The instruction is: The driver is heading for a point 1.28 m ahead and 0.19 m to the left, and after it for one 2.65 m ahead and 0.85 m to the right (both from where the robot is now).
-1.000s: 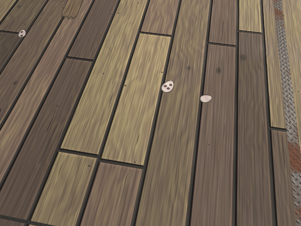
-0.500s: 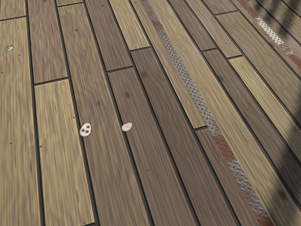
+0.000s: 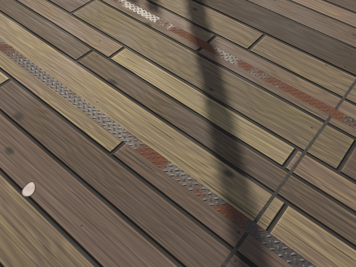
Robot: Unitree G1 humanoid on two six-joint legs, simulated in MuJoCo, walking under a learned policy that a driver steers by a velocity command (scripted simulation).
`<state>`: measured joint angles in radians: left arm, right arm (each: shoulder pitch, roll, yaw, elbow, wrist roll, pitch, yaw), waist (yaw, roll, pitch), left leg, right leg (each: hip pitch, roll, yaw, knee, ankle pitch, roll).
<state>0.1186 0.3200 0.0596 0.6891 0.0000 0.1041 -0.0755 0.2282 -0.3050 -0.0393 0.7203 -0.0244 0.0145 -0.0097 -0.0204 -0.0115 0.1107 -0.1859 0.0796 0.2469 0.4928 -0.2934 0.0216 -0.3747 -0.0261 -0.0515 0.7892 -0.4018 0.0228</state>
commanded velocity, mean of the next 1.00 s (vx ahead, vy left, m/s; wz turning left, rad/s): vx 0.02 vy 0.00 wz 0.16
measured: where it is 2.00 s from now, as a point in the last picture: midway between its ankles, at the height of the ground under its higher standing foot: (84, 240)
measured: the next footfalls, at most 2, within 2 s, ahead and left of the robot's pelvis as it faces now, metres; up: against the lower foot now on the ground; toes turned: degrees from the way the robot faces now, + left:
right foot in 0.06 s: +0.04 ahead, -0.11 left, +0.00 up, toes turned -7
left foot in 0.54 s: +0.08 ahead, +0.07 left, +0.00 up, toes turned -7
